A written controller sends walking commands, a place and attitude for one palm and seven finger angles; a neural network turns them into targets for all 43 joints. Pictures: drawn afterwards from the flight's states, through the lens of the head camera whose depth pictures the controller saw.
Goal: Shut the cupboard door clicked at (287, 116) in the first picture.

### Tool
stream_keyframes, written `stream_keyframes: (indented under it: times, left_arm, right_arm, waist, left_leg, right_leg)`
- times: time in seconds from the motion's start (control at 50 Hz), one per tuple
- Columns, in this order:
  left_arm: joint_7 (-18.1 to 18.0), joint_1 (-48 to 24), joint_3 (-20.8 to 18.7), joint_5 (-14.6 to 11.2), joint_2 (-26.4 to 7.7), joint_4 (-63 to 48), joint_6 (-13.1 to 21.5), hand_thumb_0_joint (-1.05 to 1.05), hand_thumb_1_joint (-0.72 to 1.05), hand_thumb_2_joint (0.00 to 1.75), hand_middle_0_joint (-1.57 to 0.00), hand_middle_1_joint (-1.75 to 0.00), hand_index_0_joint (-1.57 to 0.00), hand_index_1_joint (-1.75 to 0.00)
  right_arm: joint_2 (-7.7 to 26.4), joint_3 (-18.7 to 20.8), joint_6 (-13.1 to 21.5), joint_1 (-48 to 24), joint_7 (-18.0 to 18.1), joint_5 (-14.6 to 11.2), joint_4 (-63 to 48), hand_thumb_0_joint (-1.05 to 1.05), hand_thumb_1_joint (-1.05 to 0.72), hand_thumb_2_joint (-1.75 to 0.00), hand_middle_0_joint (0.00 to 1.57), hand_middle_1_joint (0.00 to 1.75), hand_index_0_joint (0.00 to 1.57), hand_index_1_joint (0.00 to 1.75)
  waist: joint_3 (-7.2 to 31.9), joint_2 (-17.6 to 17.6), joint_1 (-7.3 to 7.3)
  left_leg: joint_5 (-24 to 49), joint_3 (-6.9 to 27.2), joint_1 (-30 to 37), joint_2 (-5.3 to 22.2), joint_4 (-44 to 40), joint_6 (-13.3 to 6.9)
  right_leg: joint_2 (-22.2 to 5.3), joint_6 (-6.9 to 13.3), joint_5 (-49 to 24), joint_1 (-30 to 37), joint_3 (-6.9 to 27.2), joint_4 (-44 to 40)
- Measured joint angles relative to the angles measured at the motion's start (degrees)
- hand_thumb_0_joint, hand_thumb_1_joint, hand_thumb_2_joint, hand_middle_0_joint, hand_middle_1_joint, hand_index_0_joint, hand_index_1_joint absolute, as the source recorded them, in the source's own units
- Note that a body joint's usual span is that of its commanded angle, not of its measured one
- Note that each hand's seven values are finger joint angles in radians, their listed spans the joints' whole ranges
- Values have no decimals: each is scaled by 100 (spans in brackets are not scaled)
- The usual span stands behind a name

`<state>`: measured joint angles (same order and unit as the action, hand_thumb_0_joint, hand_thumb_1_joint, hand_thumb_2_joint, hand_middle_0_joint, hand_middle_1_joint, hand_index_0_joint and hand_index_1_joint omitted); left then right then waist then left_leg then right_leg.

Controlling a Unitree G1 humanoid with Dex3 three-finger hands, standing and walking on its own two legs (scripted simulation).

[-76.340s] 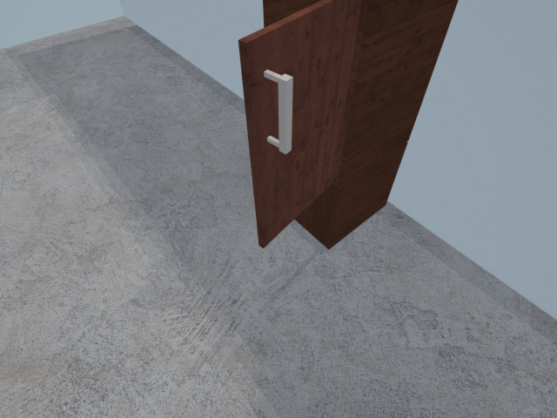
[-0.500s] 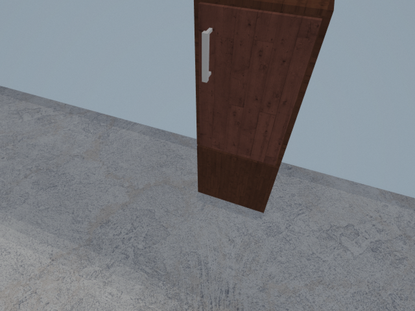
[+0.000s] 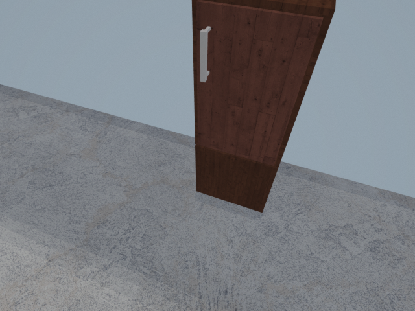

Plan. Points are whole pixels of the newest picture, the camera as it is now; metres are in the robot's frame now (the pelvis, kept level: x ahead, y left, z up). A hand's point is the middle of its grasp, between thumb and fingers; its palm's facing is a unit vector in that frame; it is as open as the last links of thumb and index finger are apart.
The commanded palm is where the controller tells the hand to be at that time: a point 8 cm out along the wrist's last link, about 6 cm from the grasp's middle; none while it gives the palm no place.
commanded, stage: stand and wait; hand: left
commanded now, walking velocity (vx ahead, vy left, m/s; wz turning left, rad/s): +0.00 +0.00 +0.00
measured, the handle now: (205, 55) +0.83 +0.05 +0.10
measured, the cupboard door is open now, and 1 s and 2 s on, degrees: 0 0 0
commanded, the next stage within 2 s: none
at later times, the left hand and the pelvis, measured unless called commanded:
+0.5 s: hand out of the picture -0.02 +0.17 -0.18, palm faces +0.04 -0.99 -0.17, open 7.4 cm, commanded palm none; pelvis +0.01 +0.00 +0.00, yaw +0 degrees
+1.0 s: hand out of the picture -0.01 +0.18 -0.18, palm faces +0.03 -0.98 -0.18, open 7.4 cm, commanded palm none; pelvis +0.02 +0.01 +0.00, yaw +0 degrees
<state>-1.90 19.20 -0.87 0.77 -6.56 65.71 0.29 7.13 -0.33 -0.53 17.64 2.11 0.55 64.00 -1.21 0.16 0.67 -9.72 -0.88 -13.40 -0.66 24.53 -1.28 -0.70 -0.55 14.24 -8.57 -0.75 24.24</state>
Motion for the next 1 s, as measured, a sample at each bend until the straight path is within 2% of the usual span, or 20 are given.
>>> stream_keyframes:
  times: [1.0]
  left_arm:
    - [29,-120,-8,0,-186,19,-11,1,91,90,-20,-29,-20,-30]
  right_arm:
    - [163,-11,29,-149,2,-17,44,1,-91,-90,20,30,20,30]
  waist:
    - [-100,-46,-16]
  left_leg:
    - [-51,-49,247,-73,-181,-60]
  right_leg:
    - [-74,-66,15,258,47,-224]
